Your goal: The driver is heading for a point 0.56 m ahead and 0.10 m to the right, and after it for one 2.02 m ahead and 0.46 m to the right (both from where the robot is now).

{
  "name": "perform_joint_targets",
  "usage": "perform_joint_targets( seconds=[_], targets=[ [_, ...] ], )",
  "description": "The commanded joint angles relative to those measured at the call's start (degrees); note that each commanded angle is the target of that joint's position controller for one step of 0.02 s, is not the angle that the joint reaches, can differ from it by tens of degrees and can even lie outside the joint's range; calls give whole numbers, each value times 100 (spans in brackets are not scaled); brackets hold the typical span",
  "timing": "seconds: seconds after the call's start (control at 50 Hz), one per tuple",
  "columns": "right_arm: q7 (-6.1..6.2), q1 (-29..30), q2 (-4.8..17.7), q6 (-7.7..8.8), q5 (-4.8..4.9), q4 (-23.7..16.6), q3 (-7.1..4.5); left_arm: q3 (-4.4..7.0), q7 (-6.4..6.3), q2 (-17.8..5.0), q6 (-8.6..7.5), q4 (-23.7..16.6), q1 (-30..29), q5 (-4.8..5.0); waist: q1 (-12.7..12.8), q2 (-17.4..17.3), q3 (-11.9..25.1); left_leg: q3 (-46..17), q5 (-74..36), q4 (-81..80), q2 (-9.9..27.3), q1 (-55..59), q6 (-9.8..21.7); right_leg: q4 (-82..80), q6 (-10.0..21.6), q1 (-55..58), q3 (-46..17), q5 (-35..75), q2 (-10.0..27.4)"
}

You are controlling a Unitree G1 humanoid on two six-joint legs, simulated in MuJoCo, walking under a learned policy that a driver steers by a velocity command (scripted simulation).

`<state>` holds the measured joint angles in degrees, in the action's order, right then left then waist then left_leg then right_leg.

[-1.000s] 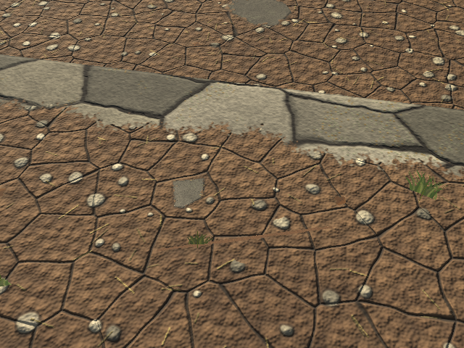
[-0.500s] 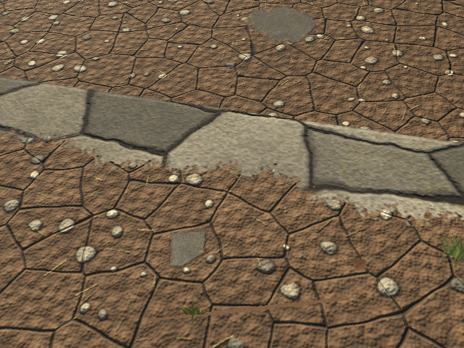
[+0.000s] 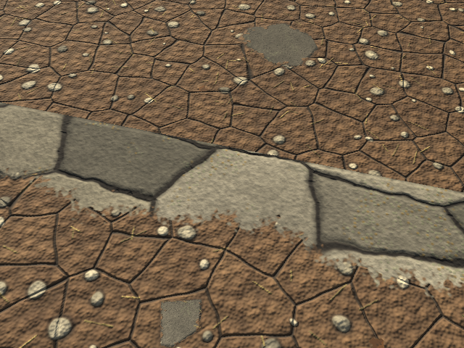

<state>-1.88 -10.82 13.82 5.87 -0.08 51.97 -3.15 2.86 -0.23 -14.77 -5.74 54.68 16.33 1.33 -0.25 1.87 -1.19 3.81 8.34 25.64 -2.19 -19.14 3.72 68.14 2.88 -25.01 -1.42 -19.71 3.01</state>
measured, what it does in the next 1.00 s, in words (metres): walks ahead: right foot, then left foot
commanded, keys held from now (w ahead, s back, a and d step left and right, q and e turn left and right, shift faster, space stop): w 0.60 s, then no key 0.40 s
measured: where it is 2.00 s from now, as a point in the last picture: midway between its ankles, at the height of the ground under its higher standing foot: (255, 325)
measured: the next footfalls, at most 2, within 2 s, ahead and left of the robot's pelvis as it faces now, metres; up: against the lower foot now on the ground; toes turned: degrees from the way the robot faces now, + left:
right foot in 0.42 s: +0.40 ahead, -0.16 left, +0.00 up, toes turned -3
left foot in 0.90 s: +0.62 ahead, +0.06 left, +0.00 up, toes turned +1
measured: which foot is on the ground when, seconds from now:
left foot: down 0.00-0.44, up 0.46-0.88, down 0.90-1.00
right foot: up 0.00-0.40, down 0.42-0.92, up 0.94-1.00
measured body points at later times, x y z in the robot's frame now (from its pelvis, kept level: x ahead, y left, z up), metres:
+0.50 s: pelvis +0.27 -0.06 -0.01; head +0.31 -0.07 +0.44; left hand +0.45 +0.19 -0.11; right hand +0.26 -0.33 -0.16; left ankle +0.10 +0.08 -0.66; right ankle +0.36 -0.15 -0.74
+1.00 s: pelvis +0.48 -0.04 -0.01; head +0.51 -0.02 +0.44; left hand +0.52 +0.22 -0.16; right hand +0.63 -0.28 -0.12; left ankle +0.58 +0.06 -0.74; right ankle +0.38 -0.16 -0.70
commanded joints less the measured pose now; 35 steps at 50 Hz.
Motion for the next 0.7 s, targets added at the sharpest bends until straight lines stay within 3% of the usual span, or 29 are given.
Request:
perform_joint_targets(
  seconds=[0.02,0.08,0.12,0.2,0.3,0.36,0.38,0.4,0.42,0.44,0.46,0.48,0.5,0.52,0.54,0.56,0.6,0.64,0.7],
  targets=[
    [-12,-179,488,94,-36,-133,-77,133,-47,-303,54,-292,265,-31,129,-603,373,-1738,-694,-1617,1547,969,1011,-224,22,-877,-275,436,557],
    [87,-444,735,100,-18,5,-137,159,-73,-317,137,-470,-226,-82,95,-459,73,-1395,-993,-1871,1531,904,1059,-967,-139,-1351,-213,1056,618],
    [152,-629,764,57,-1,76,-137,166,-60,-297,131,-598,-637,-112,-5,-430,-9,-1214,-1074,-1925,1473,1074,976,-1600,-211,-1613,-179,1666,602],
    [208,-961,805,13,53,207,-126,113,15,-172,85,-795,-1397,-78,-240,-493,-156,-812,-1015,-1960,1280,1244,765,-2865,-214,-1421,33,2572,388],
    [227,-1417,858,-95,91,464,-154,55,165,-183,28,-1079,-2168,-13,-479,-519,-403,-816,-1018,-1660,1572,2069,747,-3627,-130,-1563,120,2285,226],
    [261,-1350,955,-169,116,515,-209,85,254,-327,-30,-1152,-2090,0,-290,-644,-312,-859,-1714,-1235,1771,2436,627,-3893,82,-1180,181,1695,97],
    [266,-1224,1012,-188,119,490,-227,140,256,-449,-45,-1085,-1782,-8,-92,-724,-117,-798,-2526,-904,1737,2435,560,-3954,175,-636,307,1538,-58],
    [267,-1070,997,-215,124,456,-219,244,238,-618,-51,-888,-1119,-28,283,-724,274,-609,-3435,-164,1537,2305,446,-4076,309,321,485,1584,-265],
    [265,-1014,839,-225,85,386,-155,393,194,-933,-49,-571,-66,-54,703,-573,948,-375,-3356,1075,1214,1628,263,-3941,530,1892,300,1763,-115],
    [230,-1471,356,-157,12,252,1,531,147,-1506,-32,-408,857,-181,716,495,1929,-71,-1270,3345,530,-476,-103,-3932,1270,4277,-1816,1510,1381],
    [184,-1662,99,-11,70,335,101,465,166,-1345,1,-329,1007,-102,644,1393,2499,-637,2327,4685,-134,-1790,-229,-4912,1784,5033,-3976,749,2093],
    [152,-1206,702,103,218,252,-59,329,168,-948,-4,-392,635,-62,665,930,1827,-1074,2243,5231,262,-2380,-94,-5059,1476,4493,-3511,325,1874],
    [151,-716,829,153,293,99,-84,261,152,-727,-1,-517,136,-74,548,607,1148,-901,1756,5162,567,-2500,-4,-5159,1245,3640,-2654,533,1667],
    [187,-483,768,140,237,64,-100,204,172,-580,-10,-573,-285,-115,353,159,670,-770,1268,4771,818,-2272,-13,-5387,1126,2723,-2030,978,1430],
    [229,-480,719,65,148,81,-151,149,190,-407,-36,-598,-517,-166,149,113,429,-792,959,4400,1004,-1939,-9,-5600,1015,2115,-1607,1237,1209],
    [237,-643,569,-20,130,113,-144,144,207,-401,-49,-565,-575,-198,-3,286,362,-811,816,4214,1082,-1591,-37,-5767,1032,1713,-1408,1386,1140],
    [257,-731,389,-134,113,146,-138,159,201,-446,-86,-453,-430,-166,-102,240,230,-749,637,3864,1127,-1485,-117,-6000,1095,1414,-1046,1684,1032],
    [297,-428,449,-178,56,34,-173,174,135,-597,-92,-369,-325,-202,-140,110,33,-665,263,3341,1067,-1705,-265,-5965,1104,1349,-649,3180,988],
    [265,-5,259,-168,-18,-96,-116,150,39,-608,-11,-277,-234,-212,-92,157,92,-477,-643,2042,882,-1374,-350,-5726,863,1284,79,4512,669]
  ],
)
